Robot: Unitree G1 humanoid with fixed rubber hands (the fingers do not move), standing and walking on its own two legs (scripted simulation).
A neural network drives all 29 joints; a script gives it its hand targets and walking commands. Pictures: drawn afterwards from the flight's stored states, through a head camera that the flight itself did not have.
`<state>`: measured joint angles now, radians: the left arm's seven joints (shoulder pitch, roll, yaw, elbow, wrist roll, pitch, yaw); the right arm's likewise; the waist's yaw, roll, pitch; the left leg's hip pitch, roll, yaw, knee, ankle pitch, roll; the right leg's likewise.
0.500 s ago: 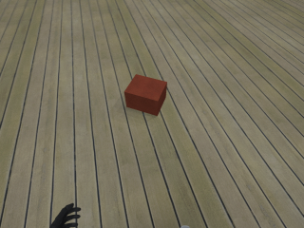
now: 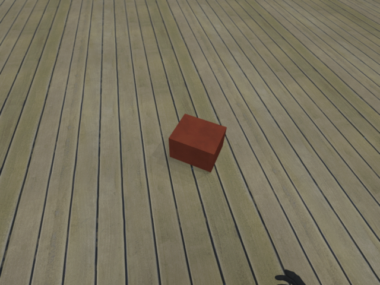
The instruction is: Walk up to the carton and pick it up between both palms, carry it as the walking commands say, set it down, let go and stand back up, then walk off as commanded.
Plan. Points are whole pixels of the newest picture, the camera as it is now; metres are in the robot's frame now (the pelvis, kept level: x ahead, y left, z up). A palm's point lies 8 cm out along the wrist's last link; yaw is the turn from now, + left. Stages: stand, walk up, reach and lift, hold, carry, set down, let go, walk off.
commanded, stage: walk up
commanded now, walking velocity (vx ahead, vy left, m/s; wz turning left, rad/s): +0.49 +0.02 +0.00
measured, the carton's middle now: (197, 142) +1.02 -0.05 -0.67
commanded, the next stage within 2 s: none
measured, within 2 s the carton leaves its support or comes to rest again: neither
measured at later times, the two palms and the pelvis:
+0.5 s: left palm (112, 203) +0.34 +0.21 -0.10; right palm out of the picture +0.11 -0.27 -0.11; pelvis +0.17 -0.03 +0.00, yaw -2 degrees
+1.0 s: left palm (98, 209) +0.32 +0.24 -0.10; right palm (276, 174) +0.45 -0.25 -0.11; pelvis +0.33 -0.01 +0.01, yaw -1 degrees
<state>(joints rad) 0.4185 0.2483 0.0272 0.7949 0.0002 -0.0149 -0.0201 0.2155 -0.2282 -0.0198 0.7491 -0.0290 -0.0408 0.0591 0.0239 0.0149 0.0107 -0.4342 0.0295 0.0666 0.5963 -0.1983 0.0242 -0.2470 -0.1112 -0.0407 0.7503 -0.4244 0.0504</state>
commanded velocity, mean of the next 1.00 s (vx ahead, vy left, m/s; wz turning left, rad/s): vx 0.45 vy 0.09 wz -0.01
